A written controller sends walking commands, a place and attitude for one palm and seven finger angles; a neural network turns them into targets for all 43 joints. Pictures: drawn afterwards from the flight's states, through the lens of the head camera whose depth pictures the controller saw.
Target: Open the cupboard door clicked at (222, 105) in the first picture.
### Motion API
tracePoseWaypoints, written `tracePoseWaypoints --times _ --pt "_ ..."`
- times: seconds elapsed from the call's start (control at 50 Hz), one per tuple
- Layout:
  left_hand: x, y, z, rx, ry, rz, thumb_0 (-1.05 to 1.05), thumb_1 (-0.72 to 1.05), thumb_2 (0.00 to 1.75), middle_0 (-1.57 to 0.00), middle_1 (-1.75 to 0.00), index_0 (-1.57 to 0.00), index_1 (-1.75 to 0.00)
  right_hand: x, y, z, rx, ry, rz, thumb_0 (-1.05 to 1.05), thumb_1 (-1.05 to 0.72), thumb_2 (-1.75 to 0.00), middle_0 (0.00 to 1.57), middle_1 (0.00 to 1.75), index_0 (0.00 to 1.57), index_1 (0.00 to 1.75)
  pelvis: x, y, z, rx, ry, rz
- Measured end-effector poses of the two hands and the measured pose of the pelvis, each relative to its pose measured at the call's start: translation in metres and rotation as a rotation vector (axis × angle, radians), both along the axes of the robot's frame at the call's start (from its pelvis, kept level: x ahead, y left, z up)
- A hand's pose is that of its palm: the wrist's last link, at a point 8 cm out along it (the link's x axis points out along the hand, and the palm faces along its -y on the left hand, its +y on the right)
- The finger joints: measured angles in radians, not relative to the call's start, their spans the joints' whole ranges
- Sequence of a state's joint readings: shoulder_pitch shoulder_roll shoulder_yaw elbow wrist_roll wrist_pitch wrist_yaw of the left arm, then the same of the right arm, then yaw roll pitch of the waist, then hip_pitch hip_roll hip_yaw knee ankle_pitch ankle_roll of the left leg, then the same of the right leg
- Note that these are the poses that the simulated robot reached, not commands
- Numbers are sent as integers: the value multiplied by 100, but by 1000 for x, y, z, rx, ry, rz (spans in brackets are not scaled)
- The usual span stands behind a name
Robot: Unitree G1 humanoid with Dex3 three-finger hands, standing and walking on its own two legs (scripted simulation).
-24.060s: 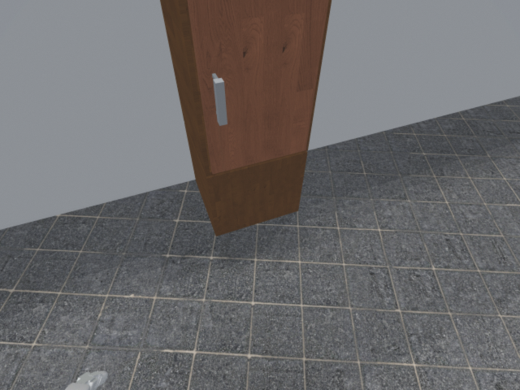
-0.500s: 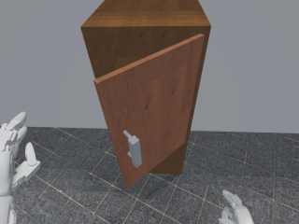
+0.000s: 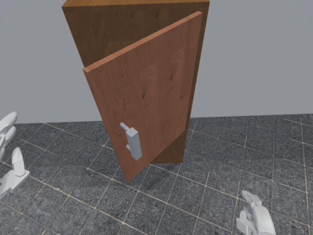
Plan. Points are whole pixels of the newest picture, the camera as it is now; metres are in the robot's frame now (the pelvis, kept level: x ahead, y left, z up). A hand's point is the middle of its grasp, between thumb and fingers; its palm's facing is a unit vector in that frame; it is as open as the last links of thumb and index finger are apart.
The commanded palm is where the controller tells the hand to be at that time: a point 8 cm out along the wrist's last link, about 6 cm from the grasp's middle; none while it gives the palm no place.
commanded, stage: step back with the hand held close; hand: left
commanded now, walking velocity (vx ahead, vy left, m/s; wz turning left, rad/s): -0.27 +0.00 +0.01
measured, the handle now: (130, 141) +0.39 +0.12 -0.03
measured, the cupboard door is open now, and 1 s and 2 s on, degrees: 44 44 44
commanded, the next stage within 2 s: stop stepping back and stand still in 1.18 s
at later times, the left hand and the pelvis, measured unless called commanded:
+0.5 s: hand out of the picture +0.13 +0.28 +0.15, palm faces +0.45 -0.76 -0.47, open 7.4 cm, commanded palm +0.07 +0.31 +0.17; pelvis -0.06 +0.01 -0.02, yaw +1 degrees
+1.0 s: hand out of the picture +0.07 +0.28 +0.16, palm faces +0.43 -0.73 -0.54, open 7.4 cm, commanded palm +0.00 +0.32 +0.17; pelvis -0.12 +0.01 -0.02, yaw +5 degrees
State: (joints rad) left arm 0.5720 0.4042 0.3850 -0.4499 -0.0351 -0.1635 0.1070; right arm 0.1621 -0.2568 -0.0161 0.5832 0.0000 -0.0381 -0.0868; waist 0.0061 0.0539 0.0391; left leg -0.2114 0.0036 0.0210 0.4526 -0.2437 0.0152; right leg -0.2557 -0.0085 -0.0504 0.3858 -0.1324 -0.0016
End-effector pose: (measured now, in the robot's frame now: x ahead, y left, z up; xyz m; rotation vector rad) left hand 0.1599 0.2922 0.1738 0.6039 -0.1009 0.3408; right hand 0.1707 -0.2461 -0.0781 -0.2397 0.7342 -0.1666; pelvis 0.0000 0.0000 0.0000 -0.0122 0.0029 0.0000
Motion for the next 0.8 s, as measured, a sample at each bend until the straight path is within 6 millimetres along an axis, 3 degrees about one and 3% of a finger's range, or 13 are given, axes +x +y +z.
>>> tracePoseWaypoints --times 0.18,0.34,0.6,0.7,0.8 --pt "-28 20 3 28 -74 15 2 89 89 -21 -30 -21 -30 -27 17 4 -19 -7 13 2 -90 -89 20 30 20 30 -27 10 -5 7 -13 0" --pt "-57 22 -4 37 -133 40 2 89 89 -21 -30 -21 -30 -46 28 1 -16 -38 61 2 -90 -89 20 30 21 30 -49 11 -15 2 -29 8" --pt "-73 22 1 72 -204 -10 1 89 89 -21 -30 -21 -30 -84 21 -5 -51 -3 51 2 -90 -89 20 30 21 30 -71 10 -21 -4 -27 41" --pt "-89 21 5 137 -207 16 1 89 89 -21 -30 -21 -30 -84 17 -13 -38 -6 66 2 -90 -89 20 30 21 30 -76 4 -26 -4 -33 54" --pt "-100 15 2 79 -211 19 1 89 89 -21 -30 -21 -30 -84 15 -14 -35 2 89 2 -90 -89 20 30 21 30 -88 2 -24 0 -20 58"
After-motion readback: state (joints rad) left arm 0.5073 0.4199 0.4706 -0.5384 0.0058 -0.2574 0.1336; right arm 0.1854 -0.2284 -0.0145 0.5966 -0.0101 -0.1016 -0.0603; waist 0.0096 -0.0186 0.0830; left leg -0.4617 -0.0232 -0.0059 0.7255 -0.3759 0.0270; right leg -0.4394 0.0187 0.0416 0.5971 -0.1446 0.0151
